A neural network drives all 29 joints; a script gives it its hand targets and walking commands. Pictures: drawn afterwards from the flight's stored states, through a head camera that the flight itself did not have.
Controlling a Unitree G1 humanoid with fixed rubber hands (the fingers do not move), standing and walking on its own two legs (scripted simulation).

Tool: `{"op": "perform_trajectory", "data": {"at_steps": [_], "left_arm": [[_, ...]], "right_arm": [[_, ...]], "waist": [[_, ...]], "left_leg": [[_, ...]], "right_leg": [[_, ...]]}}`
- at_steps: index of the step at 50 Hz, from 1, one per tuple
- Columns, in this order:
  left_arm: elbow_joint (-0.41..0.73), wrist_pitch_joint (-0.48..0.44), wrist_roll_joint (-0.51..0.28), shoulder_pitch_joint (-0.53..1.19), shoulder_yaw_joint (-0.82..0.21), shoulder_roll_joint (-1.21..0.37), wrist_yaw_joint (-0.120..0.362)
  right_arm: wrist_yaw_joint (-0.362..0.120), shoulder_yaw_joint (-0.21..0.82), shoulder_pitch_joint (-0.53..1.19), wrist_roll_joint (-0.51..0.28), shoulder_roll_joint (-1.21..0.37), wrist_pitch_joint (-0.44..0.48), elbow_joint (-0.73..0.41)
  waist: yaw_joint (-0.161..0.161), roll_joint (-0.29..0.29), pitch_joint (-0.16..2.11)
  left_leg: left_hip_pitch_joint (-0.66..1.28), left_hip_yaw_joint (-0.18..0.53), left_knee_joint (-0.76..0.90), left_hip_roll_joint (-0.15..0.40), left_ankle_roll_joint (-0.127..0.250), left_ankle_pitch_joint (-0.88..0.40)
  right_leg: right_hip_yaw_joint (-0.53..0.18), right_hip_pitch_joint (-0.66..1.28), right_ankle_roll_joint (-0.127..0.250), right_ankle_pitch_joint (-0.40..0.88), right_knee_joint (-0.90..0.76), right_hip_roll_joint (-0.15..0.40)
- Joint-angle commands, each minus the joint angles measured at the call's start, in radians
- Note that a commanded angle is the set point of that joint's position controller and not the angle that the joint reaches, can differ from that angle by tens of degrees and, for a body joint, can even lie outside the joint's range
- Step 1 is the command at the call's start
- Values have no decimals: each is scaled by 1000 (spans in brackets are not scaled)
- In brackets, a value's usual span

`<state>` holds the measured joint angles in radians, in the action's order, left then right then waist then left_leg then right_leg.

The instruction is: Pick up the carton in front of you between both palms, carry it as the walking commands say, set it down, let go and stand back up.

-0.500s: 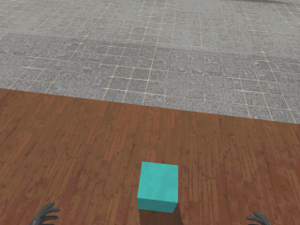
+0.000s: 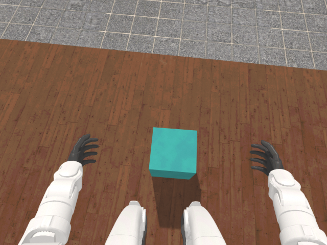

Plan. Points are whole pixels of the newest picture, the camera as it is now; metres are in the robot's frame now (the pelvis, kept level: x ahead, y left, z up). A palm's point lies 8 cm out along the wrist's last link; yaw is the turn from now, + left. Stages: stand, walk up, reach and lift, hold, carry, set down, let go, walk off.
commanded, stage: reach and lift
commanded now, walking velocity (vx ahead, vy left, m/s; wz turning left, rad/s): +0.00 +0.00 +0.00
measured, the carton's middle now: (172, 155) +0.44 -0.04 -0.58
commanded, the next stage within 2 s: none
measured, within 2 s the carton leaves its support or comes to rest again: neither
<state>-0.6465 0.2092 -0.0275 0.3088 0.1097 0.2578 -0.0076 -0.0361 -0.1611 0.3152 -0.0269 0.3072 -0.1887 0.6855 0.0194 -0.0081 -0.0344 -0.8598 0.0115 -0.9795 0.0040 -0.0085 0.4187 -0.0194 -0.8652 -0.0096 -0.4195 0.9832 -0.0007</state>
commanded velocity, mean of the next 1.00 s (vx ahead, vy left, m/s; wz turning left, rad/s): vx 0.00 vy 0.00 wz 0.00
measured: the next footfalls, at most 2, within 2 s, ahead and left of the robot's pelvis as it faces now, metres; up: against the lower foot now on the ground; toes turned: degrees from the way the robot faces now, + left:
none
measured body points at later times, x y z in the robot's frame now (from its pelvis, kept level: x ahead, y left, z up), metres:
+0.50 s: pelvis -0.07 +0.00 -0.07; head +0.23 -0.02 +0.27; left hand +0.48 +0.16 -0.16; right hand +0.45 -0.23 -0.16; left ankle +0.02 +0.13 -0.67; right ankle +0.03 -0.12 -0.67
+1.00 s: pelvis -0.06 +0.00 -0.23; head +0.29 +0.00 +0.05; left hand +0.46 +0.16 -0.40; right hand +0.43 -0.24 -0.39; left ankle +0.02 +0.13 -0.67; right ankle +0.03 -0.13 -0.67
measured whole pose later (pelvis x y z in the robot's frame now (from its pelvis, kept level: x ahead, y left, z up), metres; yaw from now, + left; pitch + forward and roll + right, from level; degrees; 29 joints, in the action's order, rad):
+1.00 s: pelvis -0.06 +0.00 -0.23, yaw +0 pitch +51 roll +0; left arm -0.85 0.08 -0.10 1.12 0.14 0.27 -0.12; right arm 0.05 -0.24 1.09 -0.14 0.31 -0.04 0.89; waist 0.05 -0.02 0.01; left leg -2.15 0.05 -1.80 -0.06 -0.04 0.54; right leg -0.05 -2.15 -0.04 -0.53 1.79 -0.04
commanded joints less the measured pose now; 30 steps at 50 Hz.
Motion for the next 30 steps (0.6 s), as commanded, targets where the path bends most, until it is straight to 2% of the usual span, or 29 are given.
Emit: {"op": "perform_trajectory", "data": {"at_steps": [1,4,11,17,20,24,30], "left_arm": [[54,-15,-13,205,35,109,-14],[26,-18,-19,385,52,112,-21],[-90,1,-23,766,94,126,-41],[-200,-6,-6,1030,135,129,-42],[-231,-21,20,1096,162,129,-43],[-225,-54,64,1089,195,115,-41],[-204,-121,107,1012,226,42,-39]], "right_arm": [[10,-45,190,-19,136,18,-52],[14,-56,372,-31,131,19,-35],[30,-83,734,-40,132,1,58],[40,-127,988,-18,117,7,151],[46,-161,1047,13,110,21,167],[50,-197,1033,51,85,53,147],[37,-245,963,92,16,125,137]], "waist": [[16,11,559],[22,21,595],[25,9,763],[33,6,847],[39,6,934],[47,5,1059],[46,-1,1038]], "left_leg": [[173,1,13,-50,-40,-494],[62,-12,12,-52,-34,-342],[-53,-34,-14,-57,-30,-124],[-165,-53,-55,-65,-36,-43],[-188,-58,-69,-73,-38,-68],[-178,-54,-76,-86,-35,-186],[-320,-34,-163,-86,-35,-360]], "right_leg": [[13,123,-25,513,-25,-44],[16,81,-28,415,-16,-39],[41,-59,-42,184,-8,-38],[58,-165,-44,73,19,-46],[62,-168,-47,110,33,-49],[61,-131,-49,260,53,-55],[46,-255,-41,450,142,-56]]}}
